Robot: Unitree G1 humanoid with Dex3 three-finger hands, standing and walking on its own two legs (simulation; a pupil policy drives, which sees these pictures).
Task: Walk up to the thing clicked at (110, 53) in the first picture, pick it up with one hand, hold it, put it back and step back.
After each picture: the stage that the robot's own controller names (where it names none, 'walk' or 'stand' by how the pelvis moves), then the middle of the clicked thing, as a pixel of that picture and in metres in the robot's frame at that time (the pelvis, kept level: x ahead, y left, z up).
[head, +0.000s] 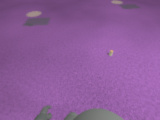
stand; (111, 53) +1.34 -0.43 -0.72
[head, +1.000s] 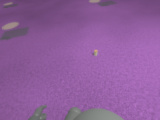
walk; (95, 52) +1.28 -0.01 -0.70
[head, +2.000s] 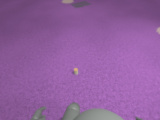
walk; (76, 71) +0.75 +0.26 -0.70
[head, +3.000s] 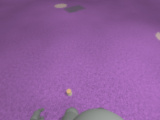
walk; (69, 92) +0.41 +0.26 -0.70
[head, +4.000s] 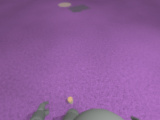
stand; (70, 100) +0.30 +0.22 -0.71
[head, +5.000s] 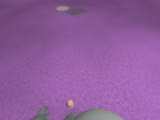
stand; (70, 103) +0.28 +0.22 -0.72
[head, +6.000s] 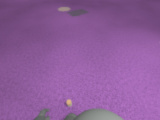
stand; (69, 103) +0.30 +0.23 -0.73
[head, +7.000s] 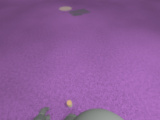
stand; (69, 103) +0.29 +0.22 -0.73
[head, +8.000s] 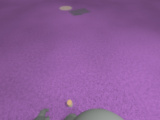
go down; (69, 103) +0.29 +0.22 -0.73
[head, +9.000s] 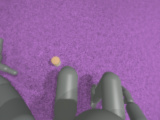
go down; (56, 61) +0.37 +0.27 -0.30
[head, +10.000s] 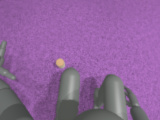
approach; (60, 63) +0.37 +0.27 -0.30
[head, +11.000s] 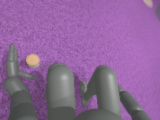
close in; (33, 61) +0.35 +0.30 -0.21
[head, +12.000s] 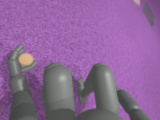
close; (26, 61) +0.35 +0.30 -0.21
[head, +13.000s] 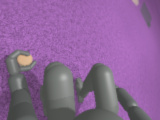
lift; (25, 60) +0.34 +0.30 -0.22
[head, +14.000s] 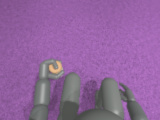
lift; (57, 69) +0.30 +0.23 -0.04
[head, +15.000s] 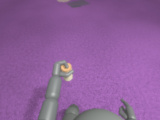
lift; (67, 72) +0.33 +0.17 +0.01
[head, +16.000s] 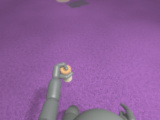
hold; (66, 73) +0.33 +0.17 +0.00
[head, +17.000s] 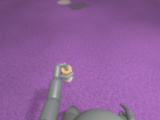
hold; (67, 73) +0.33 +0.17 +0.00
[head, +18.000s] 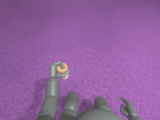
crouch; (63, 71) +0.34 +0.19 -0.06
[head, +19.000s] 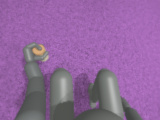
lower; (41, 53) +0.41 +0.30 -0.13
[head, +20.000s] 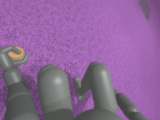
lower; (18, 56) +0.38 +0.31 -0.22
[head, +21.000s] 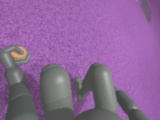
lower; (20, 56) +0.37 +0.32 -0.22
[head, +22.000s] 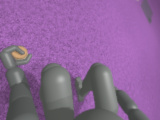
lower; (21, 56) +0.37 +0.32 -0.22
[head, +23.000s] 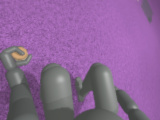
lower; (21, 56) +0.37 +0.32 -0.22
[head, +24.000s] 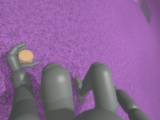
open; (25, 58) +0.36 +0.29 -0.22
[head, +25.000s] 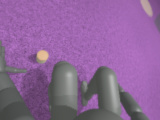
stand; (42, 57) +0.36 +0.27 -0.23
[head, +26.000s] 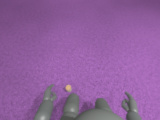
stand; (68, 88) +0.34 +0.22 -0.59
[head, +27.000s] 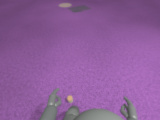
stand; (70, 99) +0.33 +0.21 -0.66
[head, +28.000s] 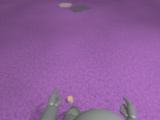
stand; (70, 99) +0.32 +0.21 -0.67
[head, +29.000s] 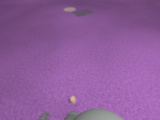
stand; (73, 99) +0.34 +0.21 -0.72
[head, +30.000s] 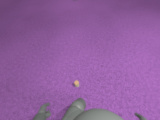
walk; (76, 83) +0.45 +0.20 -0.70
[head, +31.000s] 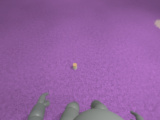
walk; (74, 66) +0.73 +0.20 -0.70
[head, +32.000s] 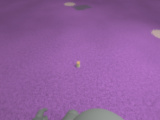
stand; (78, 64) +0.96 +0.21 -0.71
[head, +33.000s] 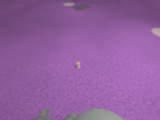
stand; (78, 65) +0.95 +0.21 -0.73
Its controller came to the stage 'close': yes
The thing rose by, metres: 0.71
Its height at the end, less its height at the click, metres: +0.00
